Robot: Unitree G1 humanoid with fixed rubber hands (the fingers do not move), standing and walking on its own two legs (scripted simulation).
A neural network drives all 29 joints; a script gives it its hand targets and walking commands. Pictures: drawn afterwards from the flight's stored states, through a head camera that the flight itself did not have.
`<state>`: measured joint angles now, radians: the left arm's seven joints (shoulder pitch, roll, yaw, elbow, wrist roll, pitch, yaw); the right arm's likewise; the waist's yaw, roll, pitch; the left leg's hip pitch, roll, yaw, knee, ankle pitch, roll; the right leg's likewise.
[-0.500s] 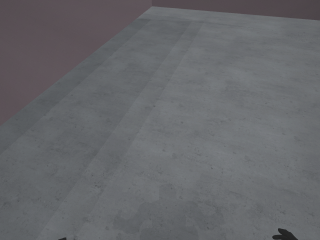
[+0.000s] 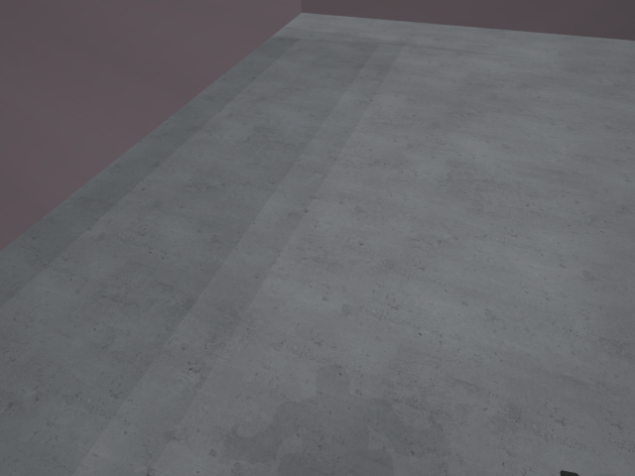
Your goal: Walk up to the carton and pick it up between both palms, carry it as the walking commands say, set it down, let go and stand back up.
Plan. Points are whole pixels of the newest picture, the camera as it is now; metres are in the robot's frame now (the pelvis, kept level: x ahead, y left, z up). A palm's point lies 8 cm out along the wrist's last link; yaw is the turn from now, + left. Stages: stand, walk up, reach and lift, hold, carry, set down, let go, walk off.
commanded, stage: walk up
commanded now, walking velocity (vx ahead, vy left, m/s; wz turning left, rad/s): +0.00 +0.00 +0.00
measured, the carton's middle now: out of the picture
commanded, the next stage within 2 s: none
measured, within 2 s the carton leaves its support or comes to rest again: neither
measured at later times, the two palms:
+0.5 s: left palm out of the picture +0.10 +0.21 -0.12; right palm out of the picture +0.04 -0.32 -0.14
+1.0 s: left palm (287, 420) +0.25 +0.07 -0.10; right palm out of the picture -0.14 -0.33 -0.11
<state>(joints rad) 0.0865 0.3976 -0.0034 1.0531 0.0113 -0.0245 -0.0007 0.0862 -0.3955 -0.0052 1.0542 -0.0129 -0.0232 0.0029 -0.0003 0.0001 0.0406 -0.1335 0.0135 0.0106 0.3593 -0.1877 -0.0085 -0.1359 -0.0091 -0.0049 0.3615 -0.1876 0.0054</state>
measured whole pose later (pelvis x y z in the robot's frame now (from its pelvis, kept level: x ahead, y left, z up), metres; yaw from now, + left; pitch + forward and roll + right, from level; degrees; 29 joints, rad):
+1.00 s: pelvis -0.03 -0.06 +0.00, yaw -29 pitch +2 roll -1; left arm 0.09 0.29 0.06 0.72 0.02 0.07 -0.11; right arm 0.35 -0.30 -0.07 0.79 -0.05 -0.02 -0.03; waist -0.06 0.01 0.02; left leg -0.15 0.19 0.23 0.43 -0.29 -0.08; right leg -0.45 -0.05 -0.01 0.87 -0.36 0.04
